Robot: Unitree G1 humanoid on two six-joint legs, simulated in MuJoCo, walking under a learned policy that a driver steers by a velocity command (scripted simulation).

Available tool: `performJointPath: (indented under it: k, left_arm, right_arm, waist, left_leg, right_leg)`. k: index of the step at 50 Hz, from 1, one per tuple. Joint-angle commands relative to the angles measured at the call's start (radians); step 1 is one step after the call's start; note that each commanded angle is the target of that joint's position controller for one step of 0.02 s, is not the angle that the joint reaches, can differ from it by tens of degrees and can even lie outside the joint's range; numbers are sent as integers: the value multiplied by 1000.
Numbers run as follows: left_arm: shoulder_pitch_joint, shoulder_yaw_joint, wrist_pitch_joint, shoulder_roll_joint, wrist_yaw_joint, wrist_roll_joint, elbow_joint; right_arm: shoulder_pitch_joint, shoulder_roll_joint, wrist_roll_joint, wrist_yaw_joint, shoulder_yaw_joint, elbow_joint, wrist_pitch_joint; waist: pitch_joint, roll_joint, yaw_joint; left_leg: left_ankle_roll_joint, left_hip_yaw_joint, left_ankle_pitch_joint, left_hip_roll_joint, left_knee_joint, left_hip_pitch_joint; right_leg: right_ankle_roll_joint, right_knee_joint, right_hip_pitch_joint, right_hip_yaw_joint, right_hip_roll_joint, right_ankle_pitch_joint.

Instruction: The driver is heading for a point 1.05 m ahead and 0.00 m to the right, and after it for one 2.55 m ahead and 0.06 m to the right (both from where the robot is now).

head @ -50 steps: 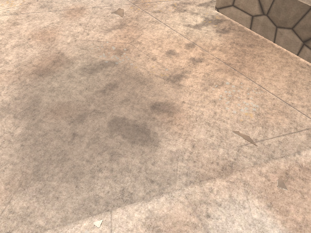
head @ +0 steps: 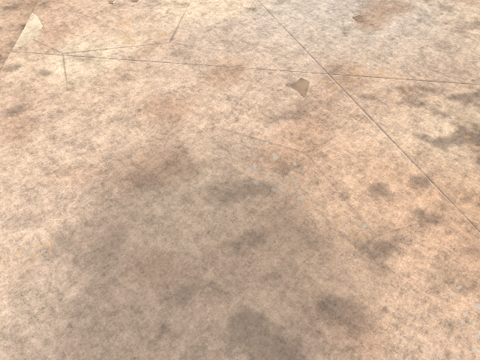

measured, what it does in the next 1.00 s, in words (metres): goes down: right foot 0.11 m lower, then left foot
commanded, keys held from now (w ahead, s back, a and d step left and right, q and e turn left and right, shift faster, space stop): w+q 0.30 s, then w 0.28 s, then w+e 0.42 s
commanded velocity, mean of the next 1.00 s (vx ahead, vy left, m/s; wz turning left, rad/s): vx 0.50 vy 0.00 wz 0.17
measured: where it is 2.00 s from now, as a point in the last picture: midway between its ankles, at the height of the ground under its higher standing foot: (224, 218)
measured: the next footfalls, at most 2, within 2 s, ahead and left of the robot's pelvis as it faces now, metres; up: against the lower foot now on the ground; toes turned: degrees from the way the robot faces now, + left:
right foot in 0.26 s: +0.33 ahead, -0.13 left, -0.11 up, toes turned +12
left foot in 0.68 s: +0.48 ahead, +0.20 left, -0.11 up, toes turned +16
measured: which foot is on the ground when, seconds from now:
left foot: down 0.00-0.26, up 0.28-0.66, down 0.68-1.00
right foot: up 0.00-0.24, down 0.26-0.70, up 0.72-1.00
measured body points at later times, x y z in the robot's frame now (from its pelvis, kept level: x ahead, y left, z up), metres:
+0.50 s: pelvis +0.28 -0.02 -0.09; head +0.29 -0.01 +0.36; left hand +0.22 +0.23 -0.23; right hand +0.47 -0.24 -0.20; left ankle +0.34 +0.15 -0.73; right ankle +0.29 -0.14 -0.83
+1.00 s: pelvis +0.51 +0.11 -0.09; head +0.52 +0.13 +0.36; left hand +0.60 +0.40 -0.21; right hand +0.57 -0.15 -0.21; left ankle +0.44 +0.19 -0.83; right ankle +0.67 -0.04 -0.75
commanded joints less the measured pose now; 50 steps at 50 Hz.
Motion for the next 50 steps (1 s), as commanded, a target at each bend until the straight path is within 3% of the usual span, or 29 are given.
performJointPath:
  k: [1,3,5,7,9,10,11,12,13,14,15,16,17,18,19,21,22,24,28,31,33,34,35,36,37,39,41,45,50]
  left_arm:
    - [1,-3,17,26,20,2,-106]
    - [26,-25,13,3,-2,29,-111]
    - [-33,-40,12,4,-14,-14,-139]
    - [-112,-48,34,10,-22,-33,-172]
    - [-160,-43,42,46,-17,-11,-185]
    - [-220,20,-3,121,10,-157,-206]
    - [-209,18,-31,115,15,-167,-185]
    - [-158,22,-48,97,13,-141,-162]
    - [-36,27,-55,79,7,-115,-128]
    - [204,43,-50,105,5,-103,-78]
    - [358,61,-35,156,-2,-124,-31]
    - [390,89,-14,221,-9,-148,3]
    - [384,100,0,224,6,-142,47]
    - [309,71,4,134,27,-114,26]
    - [203,46,-11,84,39,-99,15]
    - [83,26,-22,35,24,-90,46]
    - [43,30,-20,53,23,-82,42]
    - [53,46,-20,113,36,-79,51]
    - [125,73,-7,181,49,-135,82]
    - [210,79,15,182,39,-137,115]
    - [224,77,30,190,32,-128,124]
    - [217,65,29,159,27,-118,116]
    - [261,35,10,68,17,-101,79]
    - [271,26,-12,49,15,-111,77]
    - [226,59,-19,141,18,-139,77]
    - [131,66,-3,135,35,-131,55]
    - [156,73,32,109,42,-122,65]
    - [120,78,55,70,36,-117,52]
    - [-26,73,53,51,15,-111,-1]
  right_arm:
    - [-130,-36,-5,10,24,-88,-4]
    - [-123,-20,-30,-17,42,-105,-16]
    - [-60,-87,-26,-24,21,-91,-13]
    - [65,-135,-28,10,12,-59,-2]
    - [171,-106,-23,25,23,-32,2]
    - [70,-113,132,-54,-21,-62,51]
    - [97,-110,128,-88,-17,-50,85]
    - [141,-80,107,-101,-16,-36,108]
    - [154,-48,90,-98,-10,-32,121]
    - [180,10,80,-83,5,-50,113]
    - [248,9,99,-79,18,-89,100]
    - [251,-18,113,-72,20,-124,79]
    - [114,-36,139,-74,16,-163,77]
    - [-61,-83,129,-89,-3,-197,84]
    - [-170,-98,112,-98,-14,-225,92]
    - [-123,-40,83,-90,-14,-211,104]
    - [-115,-37,76,-84,-15,-226,102]
    - [-129,-17,45,-65,-13,-225,92]
    - [-266,-1,67,-33,4,-267,94]
    - [-363,-46,65,-25,-7,-308,85]
    - [-273,-90,66,-28,-31,-289,80]
    - [-108,-156,61,-39,-63,-246,78]
    - [64,-270,39,-50,-92,-223,81]
    - [156,-272,49,-43,-93,-190,82]
    - [117,-209,44,-41,-72,-194,78]
    - [-76,-127,48,-38,-46,-214,71]
    - [-171,-77,38,-34,-37,-207,57]
    - [-144,-91,30,-46,-51,-156,38]
    - [-119,-108,36,-72,-56,-106,42]
  waist:
    - [14,7,107]
    - [11,12,98]
    - [17,-18,51]
    - [57,24,11]
    - [95,8,-22]
    - [66,34,-29]
    - [45,20,-37]
    - [-5,25,-40]
    - [-65,20,9]
    - [-226,-78,106]
    - [-377,-205,137]
    - [-396,-285,134]
    - [-278,-233,149]
    - [-129,-34,160]
    - [-10,9,133]
    - [106,-30,20]
    - [118,-64,-3]
    - [38,-80,3]
    - [4,-68,60]
    - [42,-45,104]
    - [-5,-47,49]
    - [-106,-16,-27]
    - [-289,175,-65]
    - [-420,314,-79]
    - [-308,205,-74]
    - [-124,128,5]
    - [-61,157,73]
    - [-31,77,92]
    - [14,70,63]
  left_leg:
    - [222,-372,84,245,-320,-157]
    - [159,-241,16,117,-222,-287]
    - [123,-179,-69,53,-142,-369]
    - [156,-287,-191,99,-112,-396]
    - [170,-406,-281,136,-3,-223]
    - [131,-434,-123,123,46,-51]
    - [96,-412,-84,106,175,49]
    - [72,-362,-66,71,297,67]
    - [47,-292,-172,27,481,-60]
    - [3,-204,-456,-19,782,-409]
    - [-31,-192,-500,14,1098,-645]
    - [-51,-154,-415,82,1256,-791]
    - [-66,-78,-253,123,1303,-943]
    - [-80,-52,-160,144,1298,-940]
    - [-81,-133,-36,165,1126,-890]
    - [-78,-187,12,206,876,-702]
    - [-94,-136,85,199,680,-555]
    - [-112,-31,310,194,377,-314]
    - [-102,-12,346,194,60,-233]
    - [-69,15,237,173,-69,-232]
    - [-47,52,164,129,-140,-46]
    - [-15,24,192,150,-124,204]
    - [100,-311,212,420,-119,627]
    - [187,-652,96,544,-278,703]
    - [154,-578,36,518,-300,614]
    - [97,-322,108,438,-362,341]
    - [64,-187,174,386,-440,176]
    - [66,-26,391,379,-485,183]
    - [37,121,391,361,-509,215]
  right_leg:
    - [9,-152,-77,37,-41,124]
    - [1,-338,36,37,-43,611]
    - [29,-629,174,-35,-9,810]
    - [82,-663,265,-67,4,732]
    - [78,-783,183,-21,-6,702]
    - [44,-960,98,66,26,668]
    - [29,-1069,119,59,-1,809]
    - [20,-1077,203,27,-14,900]
    - [7,-964,402,24,-54,949]
    - [-35,-672,854,95,-191,1158]
    - [-150,-603,1094,311,-375,936]
    - [-264,-720,1068,500,-461,494]
    - [-318,-905,962,625,-484,-79]
    - [-300,-993,767,597,-454,-149]
    - [-263,-1033,584,535,-406,-40]
    - [-186,-1053,255,304,-289,126]
    - [-157,-1090,104,134,-191,227]
    - [-157,-1092,26,-20,-119,433]
    - [-153,-1101,212,1,-190,393]
    - [-139,-1046,329,51,-235,347]
    - [-107,-919,329,41,-201,454]
    - [-73,-699,243,-18,-134,549]
    - [2,-278,-109,-118,-12,297]
    - [18,-34,-275,-2,67,-113]
    - [7,70,-364,77,31,-73]
    - [-2,-4,-343,29,-49,102]
    - [0,-75,-231,43,-86,198]
    - [-1,-149,-268,74,-67,354]
    - [1,-416,-255,30,-42,554]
